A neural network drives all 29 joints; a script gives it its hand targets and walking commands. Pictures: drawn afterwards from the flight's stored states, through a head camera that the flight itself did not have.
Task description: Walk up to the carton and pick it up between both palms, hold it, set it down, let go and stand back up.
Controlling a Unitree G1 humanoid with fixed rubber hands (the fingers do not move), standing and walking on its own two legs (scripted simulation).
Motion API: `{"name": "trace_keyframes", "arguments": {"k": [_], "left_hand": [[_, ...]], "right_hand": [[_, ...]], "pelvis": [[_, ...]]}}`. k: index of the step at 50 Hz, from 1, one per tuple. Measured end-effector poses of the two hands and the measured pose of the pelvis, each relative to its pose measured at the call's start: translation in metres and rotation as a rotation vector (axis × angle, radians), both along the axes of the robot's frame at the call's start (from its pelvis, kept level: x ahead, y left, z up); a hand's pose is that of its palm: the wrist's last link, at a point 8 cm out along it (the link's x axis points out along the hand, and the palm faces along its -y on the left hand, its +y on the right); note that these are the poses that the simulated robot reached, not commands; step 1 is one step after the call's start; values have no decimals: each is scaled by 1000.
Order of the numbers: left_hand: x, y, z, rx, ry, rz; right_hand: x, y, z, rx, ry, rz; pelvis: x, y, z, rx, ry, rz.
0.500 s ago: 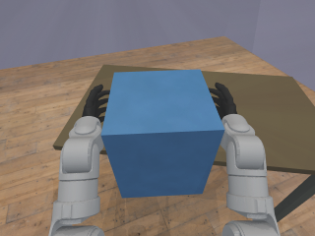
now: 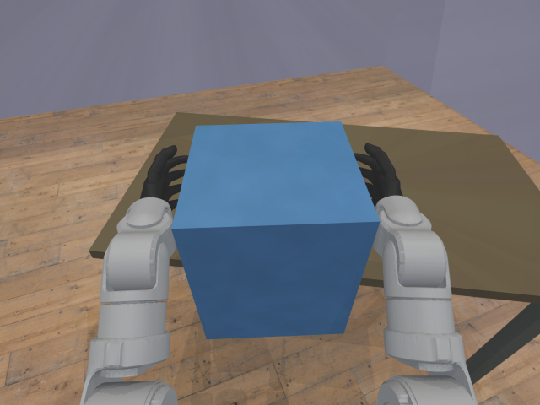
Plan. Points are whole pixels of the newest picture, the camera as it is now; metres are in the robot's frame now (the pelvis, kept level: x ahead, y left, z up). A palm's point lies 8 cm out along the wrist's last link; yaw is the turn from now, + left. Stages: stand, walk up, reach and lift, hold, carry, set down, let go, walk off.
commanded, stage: hold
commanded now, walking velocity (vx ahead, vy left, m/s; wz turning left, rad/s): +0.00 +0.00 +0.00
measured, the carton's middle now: (272, 233) +0.36 -0.01 +0.11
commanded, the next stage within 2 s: none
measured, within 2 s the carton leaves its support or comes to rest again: neither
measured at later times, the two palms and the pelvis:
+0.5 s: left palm (158, 203) +0.36 +0.14 +0.17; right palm (383, 199) +0.36 -0.16 +0.18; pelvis +0.00 +0.00 +0.00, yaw +0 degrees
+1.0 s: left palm (158, 205) +0.36 +0.14 +0.17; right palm (385, 200) +0.35 -0.16 +0.18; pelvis +0.00 +0.00 +0.00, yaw +0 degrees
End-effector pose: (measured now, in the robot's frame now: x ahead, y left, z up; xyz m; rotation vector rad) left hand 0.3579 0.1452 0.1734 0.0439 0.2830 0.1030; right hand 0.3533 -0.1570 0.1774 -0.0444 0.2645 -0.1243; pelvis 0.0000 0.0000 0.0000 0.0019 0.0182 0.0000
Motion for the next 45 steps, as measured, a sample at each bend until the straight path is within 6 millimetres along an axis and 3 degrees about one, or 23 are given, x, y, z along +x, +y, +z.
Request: {"name": "trace_keyframes", "arguments": {"k": [45], "left_hand": [[-3, -3, 4, -10, -2, 19]], "right_hand": [[1, -3, 5, 6, -5, 12]], "pelvis": [[1, -4, 0, 0, -14, 0]]}}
